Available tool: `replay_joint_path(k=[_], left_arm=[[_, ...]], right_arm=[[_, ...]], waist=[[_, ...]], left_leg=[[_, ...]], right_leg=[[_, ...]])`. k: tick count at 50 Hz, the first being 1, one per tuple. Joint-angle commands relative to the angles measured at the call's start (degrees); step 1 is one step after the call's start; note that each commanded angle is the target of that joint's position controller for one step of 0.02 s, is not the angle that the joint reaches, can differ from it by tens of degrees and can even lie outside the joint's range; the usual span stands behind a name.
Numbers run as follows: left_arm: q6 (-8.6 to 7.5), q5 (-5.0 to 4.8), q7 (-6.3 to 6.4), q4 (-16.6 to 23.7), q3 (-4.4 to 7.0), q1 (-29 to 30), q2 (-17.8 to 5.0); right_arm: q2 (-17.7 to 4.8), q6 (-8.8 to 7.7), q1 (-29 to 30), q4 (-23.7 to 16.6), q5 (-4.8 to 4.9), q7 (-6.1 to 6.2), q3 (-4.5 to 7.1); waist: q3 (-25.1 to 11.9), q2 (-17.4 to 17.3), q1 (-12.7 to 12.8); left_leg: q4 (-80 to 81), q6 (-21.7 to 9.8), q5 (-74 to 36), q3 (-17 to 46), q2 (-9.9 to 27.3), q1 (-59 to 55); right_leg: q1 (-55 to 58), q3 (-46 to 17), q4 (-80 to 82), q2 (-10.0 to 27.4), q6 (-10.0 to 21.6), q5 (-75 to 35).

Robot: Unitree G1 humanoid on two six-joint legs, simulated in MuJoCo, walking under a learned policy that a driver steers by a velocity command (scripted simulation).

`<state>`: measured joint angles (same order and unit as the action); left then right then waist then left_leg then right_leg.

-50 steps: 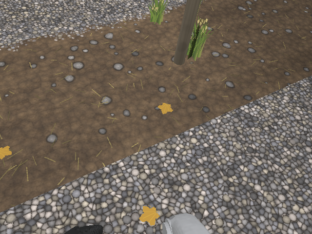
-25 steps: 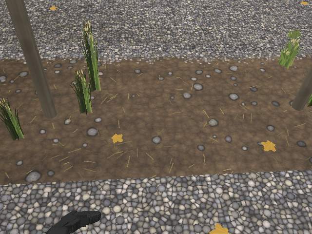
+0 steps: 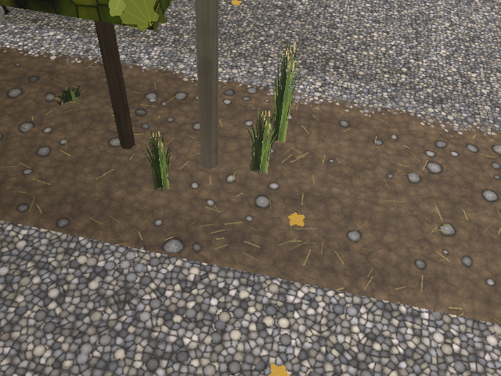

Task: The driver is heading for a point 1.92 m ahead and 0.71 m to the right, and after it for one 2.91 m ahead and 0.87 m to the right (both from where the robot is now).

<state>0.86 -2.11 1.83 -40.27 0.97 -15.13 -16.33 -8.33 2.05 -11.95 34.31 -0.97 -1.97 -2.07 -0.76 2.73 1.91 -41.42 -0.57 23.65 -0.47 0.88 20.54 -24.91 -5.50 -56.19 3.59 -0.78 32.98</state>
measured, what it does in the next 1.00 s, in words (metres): steps on the spot, turning right: right foot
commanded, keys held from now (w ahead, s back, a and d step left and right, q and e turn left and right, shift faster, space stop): e+shift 0.68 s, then shift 0.14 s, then q+shift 0.18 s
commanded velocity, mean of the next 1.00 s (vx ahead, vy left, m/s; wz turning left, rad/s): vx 0.00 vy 0.00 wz -0.63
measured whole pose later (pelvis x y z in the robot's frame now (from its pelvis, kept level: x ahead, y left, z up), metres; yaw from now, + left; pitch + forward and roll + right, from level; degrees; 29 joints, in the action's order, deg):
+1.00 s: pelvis -0.01 -0.03 +0.01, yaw -39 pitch +2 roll +0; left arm 3.6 -0.1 2.5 -31.0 -1.2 -3.8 -11.0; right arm -14.4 2.0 -8.1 38.7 1.6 -0.8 1.0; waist -0.1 -1.6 -2.0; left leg -44.0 2.6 20.8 1.7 -1.2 17.6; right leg -17.3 -10.2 -34.2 -8.0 3.7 17.9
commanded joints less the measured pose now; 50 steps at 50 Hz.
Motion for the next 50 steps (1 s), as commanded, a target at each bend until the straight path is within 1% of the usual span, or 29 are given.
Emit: replay_joint_path(k=[1, 2, 4, 6, 7, 10, 13, 17, 20, 21, 22, 23, 24, 25, 26, 27, 28, 29, 31, 33, 35, 41, 42, 44, 45, 46, 48, 49, 50], left_arm=[[1.59, -0.79, 1.13, 2.9, 3.53, 0.5, -7.7], [2.79, -0.48, 1.49, 2.2, 3.93, -1.3, -7.0], [3.88, -0.53, 1.84, 2.5, 4.60, -1.7, -6.6], [4.37, -0.22, 1.66, 4.1, 4.52, -0.4, -5.9], [4.67, -0.21, 1.38, 5.2, 4.46, 0.8, -5.4], [4.49, 0.66, -0.11, 8.0, 3.08, 2.9, -2.7], [4.27, 0.67, -1.43, 10.1, 2.32, 3.0, -1.6], [4.86, 0.41, -2.20, 12.0, 2.74, 2.7, -2.8], [5.71, -0.29, -2.90, 13.1, 3.58, 2.4, -3.4], [5.93, -0.37, -3.03, 12.7, 4.08, 0.7, -3.6], [5.75, -0.26, -2.91, 11.0, 5.36, -3.4, -5.2], [4.98, 0.05, -2.19, 9.7, 7.83, -9.2, -11.6], [3.47, 0.65, -2.14, 11.3, 8.69, -7.3, -18.8], [1.09, 2.62, -3.42, 11.5, 8.14, -6.6, -17.6], [-0.13, 2.34, -3.56, 11.8, 7.66, -3.0, -15.7], [-0.24, 0.64, -2.93, 12.0, 7.07, 1.2, -13.2], [0.14, -0.50, -2.19, 12.8, 6.09, 4.8, -10.7], [0.57, -0.46, -1.31, 13.4, 5.46, 6.6, -9.7], [0.92, -0.17, 0.00, 13.3, 4.74, 5.7, -8.4], [1.05, 0.63, 1.01, 13.3, 4.56, 3.5, -9.5], [1.35, 0.59, 1.59, 13.9, 4.15, 4.4, -9.4], [2.08, 1.91, 1.90, 15.1, 2.35, 3.9, -7.5], [2.57, 1.64, 2.02, 14.5, 2.01, 4.7, -6.3], [2.88, 2.18, 2.03, 13.9, 1.19, 5.9, -4.0], [2.53, 2.81, 1.63, 13.9, 0.61, 7.8, -2.8], [2.29, 2.91, 1.02, 12.9, 0.23, 8.4, -1.6], [2.09, 2.66, 0.55, 12.3, 0.81, 9.0, -3.5], [2.36, 1.75, 0.67, 10.9, 1.18, 8.2, -4.1], [2.55, 1.41, 0.99, 10.6, 1.73, 8.3, -5.5]], right_arm=[[-15.0, -1.83, 0.1, -2.9, 0.06, 0.85, 5.87], [-12.7, -1.61, 2.8, -3.0, 0.60, 1.61, 5.24], [-9.2, -1.48, 4.6, -2.8, 0.61, 3.08, 4.34], [-7.6, -1.29, 4.2, -1.9, 0.69, 4.40, 4.07], [-7.8, -1.15, 3.4, -1.3, 0.79, 5.02, 4.14], [-10.5, -0.51, 1.6, 0.6, 0.18, 5.87, 5.34], [-13.1, -0.21, 3.6, 1.0, 0.18, 5.10, 6.21], [-16.4, -0.09, 5.4, 2.1, 0.97, 3.32, 7.55], [-17.8, -0.13, 6.4, 2.9, 2.24, 2.35, 8.38], [-17.8, -0.13, 7.6, 3.1, 2.83, 2.16, 8.53], [-16.5, 0.02, 9.3, 3.3, 3.57, 1.93, 8.26], [-14.9, -0.04, 7.7, 2.7, 2.70, 2.19, 7.87], [-11.3, -0.35, 9.8, -1.4, -0.66, 2.66, 6.70], [-13.7, -0.75, 12.7, -1.7, 0.15, 3.06, 7.17], [-14.8, -1.20, 14.6, -2.2, 1.25, 3.33, 7.34], [-15.2, -1.38, 13.7, -1.3, 0.74, 3.91, 7.68], [-15.5, -1.23, 12.1, 0.0, -0.09, 4.52, 7.93], [-14.7, -1.14, 10.5, 0.8, -0.70, 4.53, 7.78], [-12.6, -1.26, 10.0, 0.8, -0.38, 4.23, 7.06], [-11.7, -1.33, 11.7, 0.5, -0.24, 4.28, 6.36], [-11.4, -1.18, 11.8, 0.0, -0.18, 4.07, 5.97], [-11.9, -0.88, 13.9, -1.9, 0.69, 3.47, 5.10], [-10.4, -0.66, 13.6, -2.9, 1.61, 3.25, 4.32], [-9.7, -0.75, 12.2, -2.2, 2.02, 2.45, 3.73], [-10.3, -0.88, 8.2, 0.2, 1.46, 1.82, 3.99], [-9.3, -0.82, 5.7, 1.3, 1.57, 1.34, 3.81], [-10.7, -0.88, 6.3, 0.3, 2.52, 0.96, 4.28], [-10.7, -1.08, 8.1, -1.7, 3.45, 0.96, 4.26], [-11.7, -1.26, 7.3, -1.7, 3.40, 0.97, 4.54]], waist=[[-2.3, -12.0, -1.7], [-1.2, -11.2, -0.4], [-1.1, -10.1, 0.2], [-1.7, -9.1, -0.7], [-1.0, -9.2, -1.3], [-2.7, -9.0, -3.2], [-2.5, -10.0, -3.2], [-2.3, -11.7, -2.9], [-3.0, -12.6, -2.1], [-3.6, -11.9, -0.5], [-4.2, -8.9, 2.3], [-4.1, 3.2, 3.9], [-4.5, 17.6, -0.4], [-11.0, 9.7, 2.4], [-7.3, 3.8, 1.0], [-4.5, 0.2, -1.3], [-4.3, -0.3, -2.8], [-6.1, 0.9, -3.8], [-8.6, 1.1, -3.8], [-10.4, 1.1, -2.6], [-10.2, 2.9, -2.6], [-8.9, 4.2, -0.3], [-7.2, 5.3, -0.6], [-8.3, 4.6, -0.4], [-10.8, 3.7, -1.6], [-10.4, 4.5, -2.1], [-7.3, 5.0, -1.4], [-3.6, 6.0, -0.8], [-3.9, 4.6, -1.0]], left_leg=[[20.2, -15.2, -33.3, 17.1, 18.3, -9.1], [21.2, -14.0, -30.3, 14.1, 17.3, -6.4], [22.9, -12.4, -24.5, 9.1, 16.0, -6.8], [23.2, -11.8, -23.3, 5.6, 16.0, -10.3], [23.5, -11.4, -23.1, 4.2, 16.2, -12.7], [21.7, -12.6, -27.0, 1.8, 18.3, -16.8], [20.8, -13.7, -29.7, -1.6, 19.7, -14.2], [17.9, -12.7, -36.0, -5.2, 21.2, -12.5], [13.7, -10.0, -39.1, -6.9, 22.5, -14.1], [10.1, -8.2, -39.3, -8.6, 21.7, -13.4], [2.0, -5.3, -39.2, -11.2, 19.2, -10.8], [-16.2, -0.2, -17.9, -13.5, 12.6, 4.4], [-31.0, 4.8, 16.8, -8.6, 1.0, 25.0], [-36.4, 5.6, 17.3, 3.6, 0.1, 25.5], [-35.3, 4.9, 11.7, 5.0, 0.7, 25.3], [-32.6, 4.6, 6.4, 5.1, 1.5, 25.0], [-31.5, 4.9, 2.0, 5.8, 1.9, 23.5], [-32.0, 5.4, -1.4, 5.5, 0.8, 20.3], [-31.3, 5.8, -5.5, 4.8, -1.7, 17.6], [-30.8, 5.8, -9.8, 3.9, -4.1, 15.6], [-31.2, 5.8, -10.1, 4.2, -5.2, 15.9], [-29.5, 4.9, -5.6, 4.8, -4.9, 16.0], [-22.0, 4.4, -1.0, 6.2, -2.8, 17.9], [-13.7, 3.9, -1.2, 5.0, -0.7, 10.4], [-14.8, 4.2, -6.2, 2.4, -1.4, 0.8], [-11.6, 4.3, -5.5, 1.3, -1.6, -4.2], [-6.3, 3.8, -4.1, 0.7, -3.0, -5.9], [4.0, 2.4, 1.9, 1.5, -2.2, -0.6], [8.5, 1.5, -2.6, 1.3, -2.7, -1.8]], right_leg=[[-13.7, -3.2, -19.9, -2.9, -1.6, 0.4], [-12.7, -3.7, -23.4, -3.2, -2.3, -3.1], [-13.6, -2.3, -26.8, -3.5, -2.9, -9.5], [-15.0, -0.9, -24.4, -2.7, -3.3, -12.9], [-16.5, -0.2, -19.6, -2.1, -3.4, -13.5], [-15.2, 2.5, -12.6, 0.5, -3.9, -12.8], [-10.8, 6.0, -6.4, 1.5, -3.1, -11.3], [-4.7, 10.9, 1.5, 0.5, -0.5, -9.5], [-0.5, 12.2, 9.8, -0.2, 2.5, -8.9], [3.0, 13.3, 15.4, -1.4, 3.9, -11.8], [9.6, 13.0, 25.1, -3.4, 6.5, -18.1], [23.2, -0.2, 31.0, 1.1, 11.7, -45.3], [29.1, -24.7, 29.5, 13.7, 22.3, -73.8], [25.7, -28.6, 34.7, 18.2, 27.8, -61.7], [22.9, -24.3, 35.8, 15.2, 24.8, -51.0], [20.4, -19.9, 34.6, 12.1, 20.9, -48.0], [18.4, -16.7, 32.4, 10.3, 18.7, -51.4], [16.5, -14.1, 30.4, 8.5, 17.9, -56.6], [16.3, -12.6, 28.6, 6.3, 17.2, -60.3], [16.7, -13.3, 27.3, 5.3, 16.5, -61.4], [16.9, -14.7, 26.9, 4.9, 16.3, -61.8], [20.5, -21.2, 24.5, 6.4, 16.3, -64.5], [22.4, -21.0, 25.1, 6.9, 15.4, -61.7], [21.1, -18.7, 24.9, 5.9, 14.0, -62.8], [16.2, -15.9, 25.1, 4.4, 13.7, -66.0], [13.5, -14.3, 26.5, 4.0, 13.7, -65.6], [13.1, -13.6, 27.2, 4.3, 14.7, -62.6], [17.4, -15.0, 26.8, 4.9, 14.2, -60.1], [19.3, -15.5, 26.0, 4.9, 13.8, -59.1]])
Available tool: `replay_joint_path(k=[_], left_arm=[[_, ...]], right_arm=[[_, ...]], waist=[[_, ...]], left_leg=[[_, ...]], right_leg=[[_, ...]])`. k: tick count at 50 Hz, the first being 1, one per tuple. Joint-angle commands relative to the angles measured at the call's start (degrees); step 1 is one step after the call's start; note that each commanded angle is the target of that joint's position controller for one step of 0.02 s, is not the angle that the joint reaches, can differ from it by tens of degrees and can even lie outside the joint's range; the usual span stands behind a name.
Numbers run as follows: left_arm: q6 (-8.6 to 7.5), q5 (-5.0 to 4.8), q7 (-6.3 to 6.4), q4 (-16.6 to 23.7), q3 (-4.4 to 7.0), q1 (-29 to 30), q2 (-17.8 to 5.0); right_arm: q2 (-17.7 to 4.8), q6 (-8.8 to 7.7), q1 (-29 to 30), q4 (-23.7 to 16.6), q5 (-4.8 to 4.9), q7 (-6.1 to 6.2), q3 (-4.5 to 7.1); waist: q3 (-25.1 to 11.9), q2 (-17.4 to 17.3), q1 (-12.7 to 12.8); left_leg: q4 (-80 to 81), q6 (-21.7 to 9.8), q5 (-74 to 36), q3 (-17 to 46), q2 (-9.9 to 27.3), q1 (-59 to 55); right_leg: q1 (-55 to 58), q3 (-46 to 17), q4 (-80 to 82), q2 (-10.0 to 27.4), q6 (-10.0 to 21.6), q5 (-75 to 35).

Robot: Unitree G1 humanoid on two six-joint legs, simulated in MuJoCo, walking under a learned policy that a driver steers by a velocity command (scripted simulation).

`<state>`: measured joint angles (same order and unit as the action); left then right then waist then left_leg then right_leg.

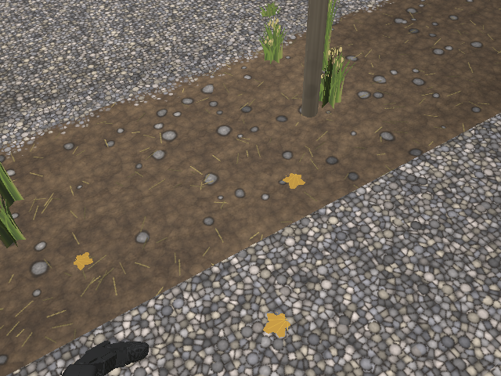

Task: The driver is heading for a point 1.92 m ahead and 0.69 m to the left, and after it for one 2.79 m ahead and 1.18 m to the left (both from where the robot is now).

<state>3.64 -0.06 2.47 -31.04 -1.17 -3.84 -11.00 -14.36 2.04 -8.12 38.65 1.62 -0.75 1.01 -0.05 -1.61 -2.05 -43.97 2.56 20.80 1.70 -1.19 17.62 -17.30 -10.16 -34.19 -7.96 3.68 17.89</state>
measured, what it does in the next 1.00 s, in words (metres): steps to the left, turning left: left foot, then right foot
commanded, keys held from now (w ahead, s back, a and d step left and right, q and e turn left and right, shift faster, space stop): q+shift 0.42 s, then w+q+shift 0.20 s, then w+shift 0.28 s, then w+e+shift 0.10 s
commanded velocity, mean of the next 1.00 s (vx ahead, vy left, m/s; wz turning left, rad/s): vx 0.36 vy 0.00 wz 0.61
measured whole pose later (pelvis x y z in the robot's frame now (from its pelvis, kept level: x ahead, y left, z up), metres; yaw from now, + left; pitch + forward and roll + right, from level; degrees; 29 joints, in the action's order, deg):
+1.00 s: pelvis +0.08 +0.11 -0.03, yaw +40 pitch +2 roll -2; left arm -5.8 -1.0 2.4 -49.7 2.6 -33.6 -14.0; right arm -15.9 -2.8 -7.9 33.7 1.4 -3.5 3.7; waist -1.5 -2.7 5.4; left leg -55.6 -0.6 -8.1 7.6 7.7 47.7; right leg 3.6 8.8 -28.0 5.6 -3.0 32.5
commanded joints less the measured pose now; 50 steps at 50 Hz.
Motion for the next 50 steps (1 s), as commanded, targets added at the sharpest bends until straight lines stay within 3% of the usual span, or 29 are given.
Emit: replay_joint_path(k=[1, 2, 3, 4, 5, 6, 7, 9, 13, 16, 19, 20, 21, 22, 23, 24, 25, 27, 31, 37, 38, 41, 43, 44, 45, 46, 47, 48, 50], left_arm=[[-0.31, -0.83, 0.69, 1.2, 4.44, -2.7, -12.0], [-0.83, -0.45, 1.09, 1.7, 4.87, -2.7, -12.3], [-1.42, 0.77, 1.19, 2.4, 5.05, -2.0, -11.8], [-2.00, 1.66, 1.04, 2.5, 5.27, 1.1, -11.9], [-2.46, 1.18, 0.89, 4.0, 5.34, 4.1, -11.3], [-2.68, 0.49, 0.46, 3.8, 5.82, 4.0, -11.4], [-2.11, 0.25, 0.04, 4.0, 6.01, 3.9, -10.7], [-1.62, 0.17, -0.34, 4.5, 5.32, 5.7, -7.9], [-3.01, -0.01, -1.84, 4.0, 4.65, 5.8, -4.9], [-4.17, 0.17, -3.13, 2.7, 4.83, 3.3, -5.2], [-4.74, -0.11, -3.54, 1.1, 5.95, -1.4, -7.5], [-4.89, -0.08, -3.40, 0.0, 6.38, -4.0, -7.9], [-4.77, 0.19, -3.24, -1.2, 7.18, -6.7, -9.9], [-4.20, 0.72, -2.62, -0.5, 7.86, -8.0, -14.2], [-4.98, 1.86, -2.85, -1.4, 8.74, -8.8, -16.8], [-5.89, 1.09, -2.95, -0.6, 8.26, -6.3, -14.5], [-6.36, -0.21, -2.53, -0.6, 7.92, -3.4, -13.2], [-7.22, -1.42, -1.51, -0.9, 6.99, -2.8, -11.1], [-9.24, -0.34, -1.46, -4.9, 6.98, -10.3, -11.2], [-10.51, 0.32, -2.78, -9.6, 6.71, -15.2, -12.0], [-11.03, 1.66, -2.74, -9.8, 7.12, -15.9, -13.9], [-10.90, 0.87, -2.20, -11.6, 6.76, -19.2, -13.2], [-10.42, 0.93, -1.69, -12.9, 6.35, -22.9, -12.5], [-10.40, 0.23, -0.97, -15.0, 6.22, -27.7, -10.9], [-10.42, 0.18, -1.04, -15.7, 6.04, -30.2, -10.8], [-10.41, -0.13, -0.97, -16.6, 6.12, -33.0, -11.4], [-10.40, -1.01, -0.55, -17.2, 6.14, -33.7, -12.1], [-10.16, -1.52, 0.53, -16.5, 5.71, -30.4, -12.3], [-9.86, -1.69, 0.89, -14.8, 5.70, -26.8, -12.8]], right_arm=[[-6.5, -1.44, 1.7, -5.8, 0.49, -0.33, 1.68], [-9.7, -1.77, 0.8, -6.0, -0.14, -0.44, 2.48], [-12.7, -2.04, -0.1, -6.4, -0.42, -0.42, 3.41], [-13.2, -1.90, -2.5, -6.3, -0.51, -0.11, 3.73], [-12.1, -1.96, -5.9, -5.5, -1.59, 0.38, 3.59], [-11.9, -1.93, -6.2, -5.5, -1.46, 1.04, 3.76], [-12.0, -1.70, -4.1, -6.1, -0.36, 1.87, 3.97], [-10.9, -0.17, -1.9, -7.1, 1.53, 3.24, 4.06], [-11.0, 2.07, -3.8, -7.7, 0.99, 3.40, 4.71], [-12.6, 3.01, -3.4, -8.3, 0.29, 2.90, 5.19], [-12.5, 3.11, -0.3, -10.1, 1.47, 2.69, 4.89], [-11.8, 2.97, 1.1, -10.6, 2.02, 2.89, 4.52], [-9.0, 3.03, -1.2, -10.4, 1.82, 3.26, 3.76], [-5.2, 3.04, -8.9, -9.3, -0.16, 3.17, 2.84], [-10.7, 1.84, -11.6, -9.7, 0.16, 2.96, 4.92], [-14.8, 1.34, -7.9, -8.9, 0.48, 2.85, 6.07], [-15.2, 1.42, -6.8, -8.4, 0.03, 2.75, 6.26], [-12.1, 1.45, -7.4, -7.1, -0.49, 2.05, 5.71], [-8.8, -0.08, -5.0, -8.3, 0.41, 1.08, 5.09], [-6.8, -1.55, -3.5, -8.8, 0.81, 1.45, 4.64], [-7.6, -2.03, -5.4, -7.4, 0.57, 1.28, 5.37], [-6.4, -3.46, -2.5, -7.6, 0.84, 0.64, 4.59], [-5.6, -4.15, 0.6, -8.4, 0.25, 0.16, 3.96], [-5.1, -4.73, 3.9, -9.7, 0.71, -0.13, 4.06], [-6.2, -5.14, 6.4, -10.1, 1.20, -0.57, 4.38], [-5.5, -5.66, 9.2, -11.0, 1.17, -1.07, 4.05], [-5.4, -6.25, 10.2, -11.9, 0.99, -1.64, 3.85], [-5.5, -6.40, 10.0, -12.3, -0.16, -2.95, 3.37], [-4.7, -6.79, 10.1, -11.1, -1.19, -4.74, 2.87]], waist=[[-5.1, 7.5, 2.4], [-5.4, 1.9, 3.3], [-6.2, -5.2, 4.0], [-4.6, -9.6, 1.4], [-4.5, -13.0, -0.4], [-3.9, -7.3, -0.3], [-2.6, -3.8, 1.1], [-2.3, -2.3, 1.0], [-5.7, -6.0, 0.0], [-7.8, -9.0, 0.4], [-7.4, -10.0, 2.8], [-7.4, -9.2, 4.4], [-9.6, -2.5, 4.0], [-10.9, 14.9, 0.6], [-8.1, 18.0, -0.6], [-2.5, 12.3, 0.1], [1.1, 11.5, 0.1], [1.9, 8.0, 0.9], [2.3, 6.0, 4.5], [5.1, 6.3, 4.8], [3.1, 5.6, 3.9], [5.4, 5.6, 4.7], [6.1, 5.9, 6.3], [7.8, 6.8, 7.6], [9.2, 5.7, 8.6], [10.2, 7.3, 9.5], [11.4, 7.6, 8.5], [12.7, 6.6, 6.2], [12.3, 4.4, 6.0]], left_leg=[[15.9, -3.0, -9.0, 0.6, -0.4, -0.9], [16.1, -5.5, -28.0, 7.3, 2.5, -2.8], [16.0, -10.8, -42.9, 16.2, 7.7, -6.7], [19.8, -18.8, -51.1, 25.9, 14.9, -10.7], [23.4, -25.0, -51.2, 35.0, 20.9, -14.1], [23.1, -25.2, -47.5, 34.2, 19.9, -15.4], [21.7, -21.9, -45.0, 29.4, 16.8, -15.7], [21.9, -17.0, -38.4, 24.6, 11.5, -16.9], [19.4, -15.0, -37.1, 24.2, 7.5, -16.0], [17.7, -14.4, -39.9, 26.5, 6.6, -9.3], [16.8, -12.3, -34.9, 32.1, 5.7, -6.4], [14.6, -10.6, -29.5, 32.1, 4.4, -4.0], [6.1, -8.0, -14.6, 28.6, 0.5, 1.3], [-9.3, -4.4, 18.8, 19.0, -9.0, 14.6], [-18.7, -3.1, 17.3, 16.2, -5.5, 22.6], [-23.3, -3.0, 8.7, 12.9, 0.3, 25.5], [-25.3, -2.9, 2.8, 10.2, 1.3, 27.6], [-31.5, -2.1, -5.1, 7.1, 3.4, 28.8], [-32.3, -1.6, -12.8, 5.0, 6.0, 33.0], [-22.5, -0.8, -16.8, 9.8, 4.9, 36.9], [-25.7, -0.8, -20.0, 9.3, 5.1, 35.5], [-24.3, -1.4, -20.7, 9.3, 5.9, 40.2], [-24.0, -1.9, -20.1, 7.9, 6.2, 42.6], [-23.3, -2.7, -20.4, 13.6, 6.7, 50.3], [-18.9, -3.3, -19.3, 13.9, 6.3, 55.5], [-17.7, -3.7, -18.7, 12.9, 7.4, 58.2], [-16.1, -4.0, -18.8, 11.8, 9.7, 59.8], [-9.7, -3.6, -26.8, 9.0, 12.4, 53.5], [-3.9, -3.3, -39.8, 5.1, 10.6, 31.8]], right_leg=[[11.9, -10.4, 2.4, 15.7, 8.3, -41.9], [9.8, -7.2, -2.3, 11.8, 5.7, -35.8], [3.2, -1.4, -8.9, 6.1, 1.9, -25.4], [-7.2, 4.2, -16.8, 0.7, -2.9, -4.7], [-16.0, 4.5, -27.9, -0.3, -5.6, 18.1], [-19.8, 2.0, -37.9, 1.1, -6.7, 19.4], [-22.4, 1.2, -40.7, 2.5, -7.3, 16.2], [-22.9, 1.8, -32.7, 4.2, -7.9, 9.5], [-15.7, 5.1, -17.3, 2.8, -8.0, 4.8], [-5.0, 6.6, -10.8, 0.9, -7.2, 2.6], [1.0, 5.4, 0.6, 1.6, -6.3, 0.0], [5.9, 5.8, 8.8, 2.6, -5.3, -6.4], [14.6, 0.4, 13.7, 8.9, -2.2, -15.8], [23.5, -15.3, 13.8, 23.5, 4.0, -25.1], [15.9, -28.1, 20.4, 32.4, 10.0, -4.9], [11.1, -24.5, 23.6, 30.0, 10.6, 17.0], [8.7, -19.4, 25.3, 26.0, 8.8, 21.9], [8.6, -11.1, 25.6, 22.5, 5.6, 17.7], [12.8, -2.2, 25.6, 21.4, 3.7, 13.0], [15.9, -0.4, 27.1, 24.3, 7.9, 8.3], [16.7, -0.2, 24.8, 25.8, 8.9, 4.9], [18.5, 2.5, 22.3, 26.1, 9.2, 4.3], [20.3, 3.8, 20.4, 26.6, 9.2, 3.4], [27.0, 1.5, 17.3, 28.8, 7.9, 2.8], [31.3, 1.9, 16.1, 28.8, 6.9, 4.8], [32.8, -1.0, 15.9, 30.4, 7.6, 6.0], [32.8, -3.1, 16.0, 31.8, 7.9, 7.5], [25.3, -0.1, 16.7, 29.8, 7.3, 10.4], [8.6, 4.7, 17.6, 26.4, 6.4, 11.6]])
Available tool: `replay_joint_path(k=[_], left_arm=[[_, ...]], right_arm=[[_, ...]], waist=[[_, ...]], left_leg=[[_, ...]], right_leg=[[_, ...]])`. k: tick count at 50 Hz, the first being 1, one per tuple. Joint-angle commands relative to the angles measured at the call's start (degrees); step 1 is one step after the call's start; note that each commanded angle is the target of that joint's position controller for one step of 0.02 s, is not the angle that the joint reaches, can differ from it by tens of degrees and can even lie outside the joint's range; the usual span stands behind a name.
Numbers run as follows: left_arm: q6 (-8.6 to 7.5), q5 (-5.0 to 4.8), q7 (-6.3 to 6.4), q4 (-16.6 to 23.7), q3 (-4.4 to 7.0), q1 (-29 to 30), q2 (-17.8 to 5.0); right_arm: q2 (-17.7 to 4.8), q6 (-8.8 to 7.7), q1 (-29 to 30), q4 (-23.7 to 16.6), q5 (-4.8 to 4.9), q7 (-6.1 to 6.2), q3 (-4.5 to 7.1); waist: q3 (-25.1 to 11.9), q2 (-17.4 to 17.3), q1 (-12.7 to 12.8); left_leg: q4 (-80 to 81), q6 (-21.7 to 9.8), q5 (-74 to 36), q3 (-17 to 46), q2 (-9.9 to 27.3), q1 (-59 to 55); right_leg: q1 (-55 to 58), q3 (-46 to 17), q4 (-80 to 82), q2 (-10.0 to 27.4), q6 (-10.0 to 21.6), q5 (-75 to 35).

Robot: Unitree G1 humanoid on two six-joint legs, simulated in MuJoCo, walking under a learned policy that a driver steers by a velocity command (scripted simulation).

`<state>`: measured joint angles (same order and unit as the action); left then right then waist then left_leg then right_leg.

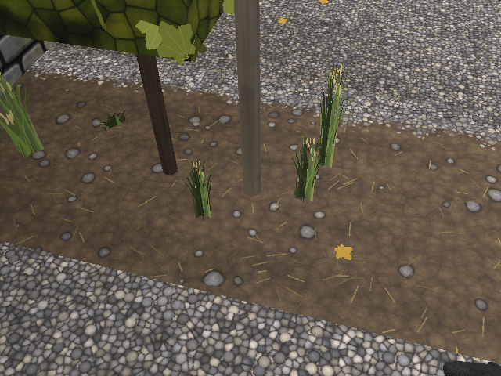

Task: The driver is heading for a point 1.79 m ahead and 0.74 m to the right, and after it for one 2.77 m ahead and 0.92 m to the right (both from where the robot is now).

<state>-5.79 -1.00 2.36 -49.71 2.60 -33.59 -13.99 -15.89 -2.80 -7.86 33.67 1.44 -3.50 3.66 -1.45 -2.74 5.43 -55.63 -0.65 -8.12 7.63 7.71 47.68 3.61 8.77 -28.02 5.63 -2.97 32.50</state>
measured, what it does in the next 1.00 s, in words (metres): goes down, turning right: left foot 0.18 m lower, then right foot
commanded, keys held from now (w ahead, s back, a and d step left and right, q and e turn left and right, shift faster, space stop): w+e+shift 0.94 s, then w+shift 0.06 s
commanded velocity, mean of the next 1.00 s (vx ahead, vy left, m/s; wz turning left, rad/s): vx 0.98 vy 0.00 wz -0.78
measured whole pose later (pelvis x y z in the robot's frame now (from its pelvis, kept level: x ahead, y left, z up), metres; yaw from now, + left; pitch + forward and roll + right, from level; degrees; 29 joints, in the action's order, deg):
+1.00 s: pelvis +0.80 -0.08 -0.19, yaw -51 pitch +2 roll +2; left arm -2.7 -2.8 3.4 -44.1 2.1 -27.6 -12.7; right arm -15.6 -8.0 3.0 32.3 -1.1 -4.1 3.8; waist -1.4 -2.9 5.8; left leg -35.1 -1.1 -17.3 11.0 -0.6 38.2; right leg -5.5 -18.9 -46.6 -9.6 6.6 40.1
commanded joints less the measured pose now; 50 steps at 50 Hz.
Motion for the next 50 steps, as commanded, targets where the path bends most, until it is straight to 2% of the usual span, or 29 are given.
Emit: replay_joint_path(k=[1, 5, 7, 8, 9, 10, 11, 12, 13, 14, 15, 17, 19, 22, 24, 27, 29, 30, 31, 32, 33, 34, 35, 39, 40, 41, 43, 47, 50], left_arm=[[-0.28, -0.76, 0.70, 4.6, 2.17, 4.9, -10.4], [2.20, -0.59, 0.17, 5.4, 3.33, 6.2, -12.1], [4.03, 0.51, 0.22, 6.7, 3.40, 7.3, -12.3], [4.25, -0.21, 0.12, 6.7, 3.54, 8.8, -11.9], [3.77, 0.14, -0.50, 5.0, 2.67, 5.5, -6.3], [2.14, 2.00, -2.27, 5.7, 0.33, -2.2, 3.2], [0.15, -0.57, -2.63, 5.4, -0.47, -10.7, 3.9], [-1.21, -3.56, -1.77, 6.2, -0.18, -8.3, 2.1], [-1.07, -5.12, -0.18, 9.9, 0.02, 0.4, 0.7], [0.13, -5.57, 1.07, 10.6, -0.56, 3.3, 0.9], [1.65, -5.39, 1.11, 10.1, 0.25, 5.0, -0.6], [4.47, -2.99, -0.37, 11.5, 1.42, 10.7, -1.8], [5.60, -1.82, -1.42, 14.2, 1.59, 17.6, -1.1], [6.04, 0.34, -2.91, 19.0, 0.71, 23.5, -0.5], [5.43, -0.01, -4.59, 21.0, -0.21, 27.6, 0.5], [4.35, -0.76, -6.63, 19.6, 2.05, 25.5, -3.9], [5.05, -1.90, -6.85, 13.7, 6.63, 1.9, -12.7], [5.19, -2.64, -6.06, 9.1, 7.96, -9.5, -15.7], [5.08, -1.30, -5.28, 8.7, 6.51, -3.7, -13.5], [3.02, 0.47, -5.47, 14.1, 2.80, 5.9, -9.2], [1.84, 0.39, -5.44, 15.5, 2.86, 7.3, -6.2], [0.25, 0.30, -5.62, 15.5, 3.40, 9.5, -7.7], [-0.72, 0.08, -5.74, 15.6, 3.99, 13.5, -9.6], [0.09, -1.51, -2.85, 16.7, 2.91, 18.0, -7.6], [0.81, -0.51, -1.93, 16.4, 3.21, 16.9, -8.9], [1.01, -1.09, -0.55, 13.8, 3.03, 11.6, -8.2], [2.01, -1.83, 0.85, 10.9, 2.16, 7.8, -6.0], [2.63, -1.81, 1.08, 8.1, 1.45, 5.4, -6.4], [3.06, -2.09, 2.04, 6.2, 1.24, 4.3, -5.2]], right_arm=[[-3.6, -2.09, 9.4, -5.3, -0.47, -2.45, 0.43], [-6.3, -0.99, 2.1, 0.6, 2.12, -2.01, 1.17], [-10.0, -1.31, -10.3, 7.7, 0.79, -1.26, 2.99], [-11.1, -1.50, -18.7, 11.3, 0.13, -0.79, 3.70], [-12.5, -1.95, -23.6, 14.6, -1.08, -0.77, 3.39], [-14.8, -2.91, -21.8, 14.1, -3.55, -1.75, 1.26], [-16.8, -1.99, -24.4, 15.2, -2.40, -2.03, 2.90], [-18.5, -1.00, -28.6, 17.3, -1.74, -2.07, 4.16], [-18.4, -1.32, -28.3, 19.5, -1.95, -1.61, 5.14], [-15.8, -2.32, -22.6, 20.1, -1.56, -1.51, 3.86], [-7.9, -3.11, -13.7, 18.7, -2.45, -1.39, 1.44], [-1.1, -3.98, -5.3, 19.7, -2.71, 0.05, -0.72], [0.4, -4.37, -4.5, 19.8, -2.44, 2.17, -1.41], [-3.3, -4.37, -8.5, 20.6, -1.98, 5.13, -0.65], [-6.3, -2.98, -12.2, 21.4, -2.12, 6.61, 0.31], [-11.9, -2.05, -11.1, 18.3, -2.28, 7.96, 1.63], [-16.7, -1.61, -6.0, 15.2, -2.28, 7.84, 3.00], [-14.1, -2.67, -0.5, 12.9, -1.02, 6.90, 2.72], [-5.5, -4.30, 0.7, 10.9, -1.36, 6.12, 0.77], [-1.7, -6.67, -9.5, 6.1, -1.03, 4.65, -0.45], [-5.2, -8.04, -3.5, 3.4, -0.29, 3.80, 0.10], [-6.6, -8.05, -1.3, 3.0, 1.21, 3.96, 0.96], [-5.5, -6.92, -2.6, 3.9, 0.35, 4.49, 1.02], [-4.1, -3.60, -0.2, 2.4, -2.75, 4.52, 0.79], [-3.4, -3.97, 0.4, 2.3, -3.59, 3.68, 0.50], [-5.5, -4.09, 5.8, 0.5, -2.59, 3.00, 1.67], [-2.3, -4.57, 11.1, -1.7, -3.35, 1.38, 0.79], [-1.5, -5.53, 17.4, -5.8, -2.97, -0.79, 0.59], [-3.6, -6.82, 19.1, -6.4, -1.38, -0.97, 1.18]], waist=[[13.1, 4.7, -2.3], [9.2, 9.3, -4.7], [2.3, 9.0, -9.2], [-1.2, 6.5, -14.3], [-1.5, -4.3, -14.7], [-6.1, -26.1, -7.8], [-14.1, -39.9, -5.9], [-18.0, -34.9, -7.9], [-15.6, -20.7, -9.7], [-11.3, -13.4, -6.9], [-6.1, -5.0, -3.8], [4.4, -6.5, -1.4], [9.7, -9.9, -2.7], [13.3, -6.8, -3.4], [14.6, -0.1, -4.7], [9.3, 1.4, -1.0], [-4.4, -3.4, 12.0], [-5.3, 4.7, 16.5], [3.5, 23.0, 9.5], [-4.8, 30.9, -4.2], [-3.8, 20.2, -2.2], [2.0, 7.1, -4.8], [2.7, -1.6, -7.6], [3.2, -2.4, -10.0], [1.3, -1.4, -8.6], [3.0, -0.9, -6.7], [2.3, 3.6, -3.1], [3.2, 7.3, 0.0], [6.7, 8.9, 1.3]], left_leg=[[10.9, -0.3, -14.5, -1.4, 0.6, -8.2], [20.0, 1.4, -10.5, 0.3, 1.2, -22.9], [26.6, 1.9, -13.5, -0.4, 1.8, -34.8], [29.7, 2.6, -17.0, -1.9, 1.7, -48.9], [27.8, 2.5, -10.9, 1.8, 3.7, -59.6], [0.0, 7.7, -39.3, -4.1, 2.9, -72.0], [4.4, 7.1, -38.6, 0.4, 5.1, -71.3], [18.2, 1.2, -10.2, 12.8, 10.7, -69.3], [34.7, -1.6, 18.5, 28.0, 16.5, -62.6], [39.2, -5.5, 28.3, 35.0, 20.6, -55.7], [33.3, -5.2, 23.9, 27.7, 21.8, -45.4], [29.1, -2.0, 13.3, 9.7, 16.3, -31.4], [33.1, -0.7, 8.5, -0.7, 13.3, -29.0], [37.2, -2.5, -0.6, -6.2, 15.7, -37.0], [38.5, -2.4, -4.7, -12.0, 14.1, -43.8], [32.4, -0.7, -39.4, -21.8, 8.9, -39.7], [6.2, -1.7, -60.7, -20.5, 8.2, -30.9], [-19.6, 0.2, -21.7, -18.3, 0.8, -17.3], [-43.8, 0.0, 36.3, -14.9, -12.3, -9.5], [-44.1, -2.1, 42.1, 0.6, -12.6, 0.1], [-38.6, -4.1, 37.1, 2.9, -12.2, 1.5], [-31.0, -4.7, 32.7, 2.7, -10.6, -0.4], [-25.2, -3.8, 29.9, 3.7, -8.0, -5.5], [-5.6, 1.8, 28.4, 0.4, -6.1, -14.6], [-5.1, 1.2, 19.0, -1.2, -6.9, -16.3], [6.1, 0.3, 6.6, 1.2, -7.2, -15.7], [14.4, 0.2, -8.4, 0.9, -8.8, -14.5], [18.3, -0.8, -11.8, 1.0, -11.1, -17.2], [24.0, -0.1, -11.1, 1.6, -6.6, -11.1]], right_leg=[[-18.3, -11.0, 10.3, 10.8, 11.6, -4.6], [-10.9, -9.1, -0.6, 8.8, 7.5, -10.2], [-4.7, -12.0, -20.8, 7.6, 5.6, -21.3], [-11.9, -11.6, -37.7, 5.3, 3.3, -22.1], [-26.2, -13.8, -62.4, -0.6, 0.4, 8.9], [-47.8, -22.4, -80.7, -1.5, 2.6, 20.6], [-51.5, -24.7, -87.2, -1.8, 2.9, 14.3], [-54.7, -22.2, -90.7, -2.2, 2.1, 7.5], [-58.3, -18.6, -88.5, -2.3, 3.1, -3.1], [-59.9, -16.9, -91.2, 0.3, 3.7, -9.0], [-57.2, -19.4, -79.7, 3.5, 6.0, -21.0], [-53.3, -19.0, -68.8, 4.9, 6.9, -24.1], [-52.1, -18.0, -57.1, 4.6, 6.4, -22.9], [-59.8, -15.2, -45.5, 4.3, 6.5, -21.1], [-61.5, -9.8, -37.8, 4.0, 8.8, -19.7], [-34.8, 2.8, -26.8, -5.0, 12.0, -25.7], [-0.8, 3.2, -32.6, -10.9, 14.0, -22.0], [17.0, -3.9, -22.5, -8.6, 16.9, -29.5], [7.2, -19.7, -8.6, -6.6, 19.5, -25.4], [9.6, -47.9, -1.3, 2.3, 29.0, -17.4], [4.6, -56.7, 9.2, 5.6, 29.5, -7.6], [-3.7, -55.7, 11.9, 5.8, 27.3, -5.4], [-11.1, -52.5, 10.0, 4.6, 25.3, -5.9], [-25.1, -37.4, 4.5, -2.8, 23.4, -29.8], [-25.1, -34.7, 1.4, -3.6, 22.4, -38.1], [-27.3, -30.8, 0.0, -7.8, 18.9, -29.0], [-24.7, -33.0, -2.9, -8.2, 17.6, -19.6], [-24.7, -37.3, -7.4, -7.9, 16.8, -15.6], [-14.4, -37.6, -10.4, -5.8, 15.5, -16.7]])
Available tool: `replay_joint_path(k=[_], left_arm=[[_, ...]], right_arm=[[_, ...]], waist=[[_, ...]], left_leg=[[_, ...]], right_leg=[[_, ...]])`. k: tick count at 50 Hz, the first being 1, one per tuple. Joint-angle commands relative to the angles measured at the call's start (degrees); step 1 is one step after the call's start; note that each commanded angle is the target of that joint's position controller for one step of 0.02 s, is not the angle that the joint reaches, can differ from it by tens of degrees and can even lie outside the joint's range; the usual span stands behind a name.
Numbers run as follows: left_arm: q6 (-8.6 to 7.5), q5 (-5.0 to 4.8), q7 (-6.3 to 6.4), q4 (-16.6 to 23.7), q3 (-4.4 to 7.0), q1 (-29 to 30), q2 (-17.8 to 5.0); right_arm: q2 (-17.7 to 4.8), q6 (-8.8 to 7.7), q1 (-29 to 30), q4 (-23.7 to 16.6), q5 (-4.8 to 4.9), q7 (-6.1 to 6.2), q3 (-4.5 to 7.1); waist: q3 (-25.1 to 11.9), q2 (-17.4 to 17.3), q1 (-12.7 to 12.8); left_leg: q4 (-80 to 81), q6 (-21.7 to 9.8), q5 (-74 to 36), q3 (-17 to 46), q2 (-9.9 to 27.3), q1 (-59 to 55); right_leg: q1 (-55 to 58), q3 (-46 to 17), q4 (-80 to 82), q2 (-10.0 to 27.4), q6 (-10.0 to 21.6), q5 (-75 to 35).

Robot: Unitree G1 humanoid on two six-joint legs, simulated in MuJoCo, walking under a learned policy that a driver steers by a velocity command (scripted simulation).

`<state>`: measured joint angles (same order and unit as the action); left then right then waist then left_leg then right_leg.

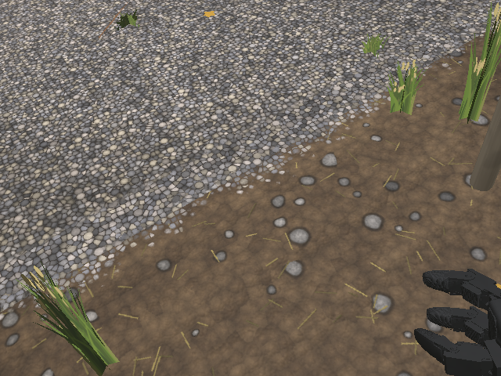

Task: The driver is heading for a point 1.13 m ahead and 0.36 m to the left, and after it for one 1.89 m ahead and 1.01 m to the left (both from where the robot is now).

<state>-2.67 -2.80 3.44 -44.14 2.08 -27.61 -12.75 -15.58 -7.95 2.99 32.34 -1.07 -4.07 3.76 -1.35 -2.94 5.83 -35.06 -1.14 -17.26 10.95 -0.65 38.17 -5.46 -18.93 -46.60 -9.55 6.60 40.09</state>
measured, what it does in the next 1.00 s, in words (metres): goes down, turning left: left foot 0.18 m lower, then right foot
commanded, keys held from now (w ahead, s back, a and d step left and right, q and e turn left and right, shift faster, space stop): w+shift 0.12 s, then w+q+shift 0.88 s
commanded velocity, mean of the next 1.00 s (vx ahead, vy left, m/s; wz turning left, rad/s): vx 1.00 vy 0.00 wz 0.47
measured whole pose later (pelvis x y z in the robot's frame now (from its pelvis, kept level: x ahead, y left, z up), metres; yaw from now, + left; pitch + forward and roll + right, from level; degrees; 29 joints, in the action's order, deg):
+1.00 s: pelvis +0.86 +0.29 -0.17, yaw +35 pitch -1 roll -3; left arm -6.0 -0.6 -0.4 -45.8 2.9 -16.7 -16.9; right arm -19.9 -1.1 -10.0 35.6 1.9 -3.1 3.8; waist 5.5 -1.0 1.2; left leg -48.4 -7.8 14.4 -3.5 -3.2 33.7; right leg -1.4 2.4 -68.2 3.4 -1.6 28.8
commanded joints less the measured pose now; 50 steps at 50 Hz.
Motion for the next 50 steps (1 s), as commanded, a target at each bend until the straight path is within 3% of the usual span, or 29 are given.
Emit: replay_joint_path(k=[1, 4, 6, 7, 8, 9, 10, 11, 12, 13, 15, 16, 17, 21, 24, 26, 27, 28, 30, 32, 34, 37, 41, 44, 46, 47, 48, 49, 50], left_arm=[[0.32, -0.20, 1.24, -0.1, 2.04, -2.4, -6.8], [0.68, 0.66, 0.64, -0.4, 2.58, 1.7, -7.4], [-0.86, 1.91, -1.77, 0.5, 2.63, 10.0, -9.0], [-1.56, 2.88, -2.61, 1.3, 1.59, 12.2, -4.4], [-2.89, 3.85, -2.91, 2.3, -0.56, 4.3, 2.6], [-4.41, 0.69, -2.23, 2.3, -1.14, -5.2, 2.2], [-5.43, -2.87, -2.22, 4.6, -1.22, -2.3, -2.3], [-5.17, -0.81, -1.96, 5.2, -0.70, 9.0, -6.0], [-5.88, -0.98, -1.88, 7.5, -0.80, 14.0, -4.0], [-5.81, 1.06, -1.99, 8.6, -0.55, 18.4, -5.2], [-4.99, 3.85, -2.50, 10.2, -1.00, 25.1, -2.6], [-5.36, 3.98, -2.42, 11.7, -1.29, 26.0, -2.8], [-5.59, 4.52, -2.86, 12.4, -1.64, 28.5, -2.6], [-6.02, 2.35, -3.52, 14.7, -1.11, 36.9, -2.7], [-6.09, 1.97, -3.35, 14.4, 1.94, 30.7, -6.9], [-5.34, 1.30, -1.76, 9.6, 4.25, 5.3, -12.2], [-5.22, 2.38, -2.26, 7.6, 4.29, 0.5, -15.2], [-5.25, 1.88, -2.76, 7.0, 3.98, 1.4, -11.1], [-4.52, 2.08, -2.40, 5.6, 2.91, 8.4, -6.0], [-4.51, 3.94, -3.05, 3.9, 2.19, 11.0, -3.4], [-4.47, 2.93, -3.67, 3.0, 2.04, 16.4, -2.4], [-5.02, 2.45, -3.45, 2.8, 3.04, 20.9, -6.4], [-5.55, 2.20, -3.00, 1.8, 4.29, 18.7, -12.8], [-4.37, 1.95, -3.50, 1.5, 4.92, 13.8, -17.0], [-2.95, 0.94, -3.25, 2.6, 5.87, 15.4, -21.6], [-2.94, 1.69, -3.18, 3.0, 5.01, 16.3, -18.9], [-3.98, 4.50, -3.70, 3.6, 1.70, 10.3, -7.2], [-6.38, 2.58, -4.13, 8.8, -0.05, 5.6, -6.3], [-7.74, 1.07, -3.89, 9.4, 1.38, 14.8, -14.3]], right_arm=[[-4.3, -1.75, 8.4, -5.2, 1.73, -0.30, 1.14], [-7.6, -1.49, -6.6, -0.5, 3.52, 1.51, 3.02], [-11.6, -1.03, -31.7, 7.4, 3.85, 2.03, 5.08], [-10.2, -0.03, -42.1, 12.6, 3.19, 1.30, 3.91], [-7.7, 0.24, -45.3, 15.2, -0.58, 0.44, 1.72], [-8.0, 0.55, -42.8, 15.5, -2.56, 0.40, 1.67], [-12.5, 1.65, -41.7, 16.0, -1.82, 1.26, 3.81], [-3.8, 2.22, -34.7, 13.4, -1.40, 1.20, 1.72], [-7.6, 0.76, -29.4, 12.8, -0.45, 2.11, 2.03], [-6.6, -0.72, -24.9, 11.4, 0.33, 2.38, 1.20], [-2.0, -0.76, -24.8, 12.8, 1.32, 2.71, -0.56], [-4.2, -0.41, -23.7, 12.6, 1.45, 3.53, -0.16], [-4.4, -0.08, -24.7, 12.9, 1.85, 4.29, 0.02], [-4.1, 1.11, -33.1, 15.1, 4.33, 4.55, 0.12], [-3.4, 2.20, -34.6, 16.3, 3.97, 4.35, -0.26], [-4.5, 2.46, -26.5, 12.2, 1.38, 3.80, -0.12], [3.5, 2.31, -35.9, 11.4, 2.90, 3.81, -2.53], [0.1, 2.85, -34.5, 10.9, 5.08, 4.71, -2.33], [-3.0, 3.59, -22.9, 8.1, 3.96, 5.28, -0.94], [-0.4, 4.35, -18.7, 6.1, 2.76, 4.42, -0.77], [2.3, 6.23, -19.6, 4.3, 4.17, 3.83, -1.27], [0.3, 7.06, -17.1, 1.6, 2.72, 2.58, -1.54], [-2.4, 6.35, -11.2, 0.2, 2.18, 0.36, -1.39], [-8.6, 6.74, -9.9, -0.7, 3.07, 0.43, 1.03], [-12.4, 7.75, -26.3, 2.1, 3.55, 0.45, 3.09], [-16.7, 8.34, -38.5, 6.1, 3.52, 1.33, 5.42], [-19.7, 8.26, -35.1, 7.7, 3.97, 1.62, 4.96], [-20.4, 6.60, -30.8, 2.7, 2.39, 1.46, 4.04], [-15.6, 5.50, -30.7, 1.3, 2.49, 1.23, 3.60]], waist=[[7.4, 9.9, 1.5], [3.0, 9.6, -5.0], [-5.2, 4.8, -18.3], [-4.7, -4.5, -20.5], [-6.4, -26.6, -14.8], [-10.4, -37.7, -9.3], [-15.7, -29.6, -10.0], [-9.4, 1.1, -10.1], [-4.2, -2.3, -7.1], [2.3, 6.3, -4.6], [6.1, 9.5, -3.3], [8.2, 1.2, -2.8], [7.9, -0.1, -4.2], [7.0, 1.6, -8.7], [-1.1, 0.3, -3.6], [-15.5, -1.2, 9.4], [-26.2, 17.0, 3.7], [-21.5, 20.3, 4.3], [-2.0, 9.4, 2.9], [4.8, 6.1, -1.0], [6.4, 8.4, -5.6], [8.5, 6.4, -8.3], [8.5, 1.3, -6.6], [4.2, 5.2, -8.1], [-1.9, 10.7, -18.1], [-6.3, 6.6, -23.7], [-2.9, -16.7, -14.0], [-18.9, -22.1, -8.6], [-14.9, -8.0, -13.6]], left_leg=[[5.8, 1.3, -2.2, -1.5, 2.6, -2.1], [13.7, 2.8, -5.2, -1.6, 6.6, -18.3], [17.2, 1.2, -14.3, -3.8, 9.0, -43.4], [13.1, -0.6, -9.1, -1.1, 12.8, -55.8], [-9.0, 1.7, -22.4, -4.3, 7.9, -69.5], [-6.0, -3.5, -33.2, 6.2, 11.7, -70.6], [7.9, -17.0, 12.1, 28.1, 20.5, -71.9], [19.5, -15.4, 39.9, 32.2, 17.1, -58.3], [20.4, -18.9, 41.8, 42.7, 21.8, -49.4], [19.9, -18.4, 35.2, 41.3, 19.5, -38.0], [23.5, -15.1, 31.1, 25.7, 10.7, -22.8], [24.2, -15.5, 22.8, 22.9, 9.4, -18.4], [24.3, -14.7, 15.8, 17.8, 7.4, -16.3], [26.2, -12.2, 11.3, 13.3, 6.3, -18.1], [12.3, -8.1, -9.7, 10.8, 3.6, -25.8], [-15.6, -4.3, -3.9, 7.0, -0.5, -12.1], [-35.6, -2.3, 43.0, 3.2, -5.1, 1.5], [-43.7, -2.5, 45.2, -0.7, -0.7, 10.1], [-43.7, -3.0, 37.2, -4.3, 4.1, 14.6], [-41.6, -3.4, 36.2, -4.8, 7.2, 9.1], [-39.5, -2.8, 38.2, -4.3, 10.4, 8.1], [-33.2, -0.6, 27.7, -4.7, 12.3, 7.6], [-14.4, -2.2, 9.0, -12.5, 8.5, -6.1], [-12.1, -5.6, 15.5, -20.4, -0.3, -13.6], [-10.3, -8.7, 25.4, -21.3, -3.3, -30.0], [-6.5, -11.0, 21.0, -15.9, -2.9, -48.6], [-6.3, -14.8, 19.9, -0.7, 2.5, -56.9], [11.6, -26.0, 49.7, 35.9, 14.0, -65.3], [19.8, -21.1, 56.3, 39.0, 14.2, -59.8]], right_leg=[[-2.2, -9.6, 7.7, 9.4, 5.0, -25.4], [2.6, -5.6, -5.7, 6.6, 2.4, -34.8], [-5.0, 0.4, -32.3, 5.0, -1.2, -45.1], [-20.7, 4.3, -56.4, 0.3, -3.5, -8.7], [-42.4, 1.8, -72.1, -1.6, -3.0, 8.4], [-48.2, 2.4, -75.1, -0.2, -4.3, 6.7], [-55.9, 7.4, -73.4, 2.5, -5.3, 1.1], [-51.9, 12.2, -58.3, 9.2, -2.5, -10.8], [-53.5, 9.3, -56.6, 10.4, -2.2, -15.4], [-50.1, 7.3, -43.3, 13.6, -3.3, -20.3], [-39.2, 8.8, -23.6, 16.3, -5.1, -22.3], [-35.9, 9.8, -13.8, 16.1, -6.8, -27.8], [-30.4, 11.4, -6.5, 15.3, -7.8, -33.7], [-14.7, 16.5, 13.8, 8.3, -8.3, -45.8], [-0.8, 17.1, 18.5, 5.5, -4.8, -43.0], [28.1, 7.3, 13.1, 16.8, 0.1, -31.1], [43.3, -20.1, 18.6, 34.6, 9.8, -18.8], [39.9, -30.1, 25.0, 34.9, 9.8, -4.6], [21.4, -13.5, 29.5, 30.0, 5.7, -15.3], [6.4, -1.7, 32.6, 26.6, 3.9, -27.7], [-0.8, 4.1, 36.9, 27.0, 3.3, -26.1], [-6.2, 16.0, 39.6, 25.9, 2.1, -35.3], [-7.3, 29.6, 41.2, 21.3, -1.5, -39.4], [5.6, 32.0, 31.1, 21.2, -2.6, -81.7], [3.7, 31.9, 8.1, 24.6, -2.8, -100.7], [-7.6, 30.9, -11.6, 21.3, -5.4, -85.4], [-27.8, 27.7, -37.6, 9.4, -7.7, -9.4], [-40.2, 13.9, -47.5, 5.2, -6.5, -4.5], [-40.3, 10.2, -42.3, 9.0, -4.2, -13.3]])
